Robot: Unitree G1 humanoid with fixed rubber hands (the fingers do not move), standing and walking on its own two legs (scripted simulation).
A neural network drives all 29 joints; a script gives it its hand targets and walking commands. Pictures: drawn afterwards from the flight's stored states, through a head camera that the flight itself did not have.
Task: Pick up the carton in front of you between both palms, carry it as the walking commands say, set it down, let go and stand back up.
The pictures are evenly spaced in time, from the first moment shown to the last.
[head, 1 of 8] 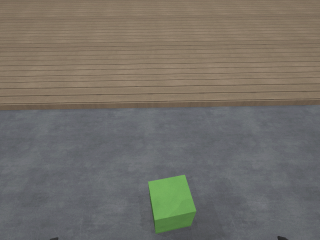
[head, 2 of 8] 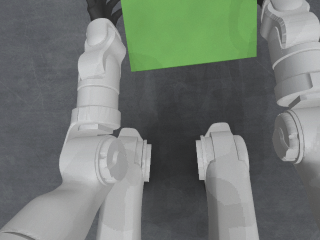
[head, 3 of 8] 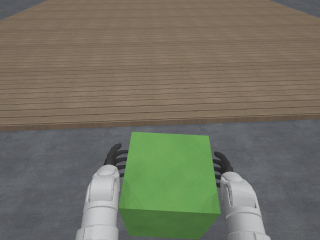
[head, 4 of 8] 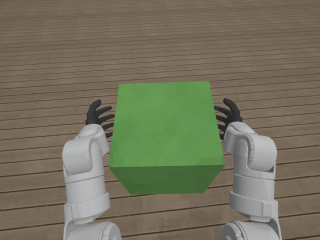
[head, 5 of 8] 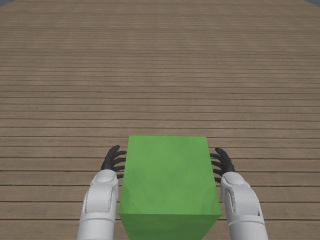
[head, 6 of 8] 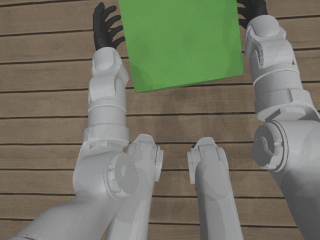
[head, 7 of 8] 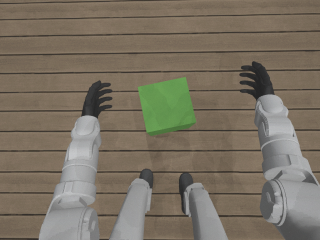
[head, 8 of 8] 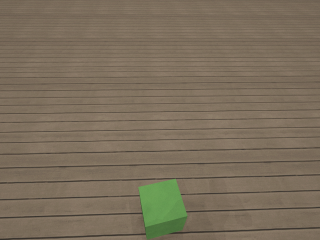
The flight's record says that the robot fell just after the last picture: no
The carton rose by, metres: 0.79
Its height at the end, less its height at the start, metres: +0.06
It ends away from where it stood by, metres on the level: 2.72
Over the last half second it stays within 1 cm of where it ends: yes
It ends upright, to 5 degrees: yes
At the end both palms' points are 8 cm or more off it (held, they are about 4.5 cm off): yes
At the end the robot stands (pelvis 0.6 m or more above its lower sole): yes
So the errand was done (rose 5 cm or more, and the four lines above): yes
